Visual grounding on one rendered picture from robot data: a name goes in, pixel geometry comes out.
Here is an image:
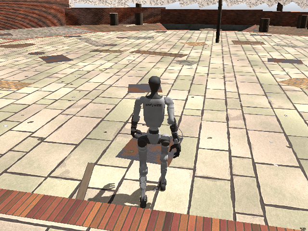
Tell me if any robot left hand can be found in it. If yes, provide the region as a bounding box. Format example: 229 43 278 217
131 129 142 139

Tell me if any robot right upper arm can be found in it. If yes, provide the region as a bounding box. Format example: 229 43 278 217
164 97 175 125

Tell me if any right robot shin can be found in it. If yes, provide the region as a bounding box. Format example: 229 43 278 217
161 154 168 184

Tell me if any robot left upper arm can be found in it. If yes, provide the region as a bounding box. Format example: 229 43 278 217
132 96 144 122

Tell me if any robot head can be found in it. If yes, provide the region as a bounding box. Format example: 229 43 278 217
146 76 162 99

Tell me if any left robot forearm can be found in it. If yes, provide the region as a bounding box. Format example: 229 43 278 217
131 116 138 131

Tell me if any robot right hand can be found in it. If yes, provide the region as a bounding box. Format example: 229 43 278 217
169 143 181 158

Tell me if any right robot forearm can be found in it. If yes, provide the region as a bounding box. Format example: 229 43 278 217
170 118 180 144

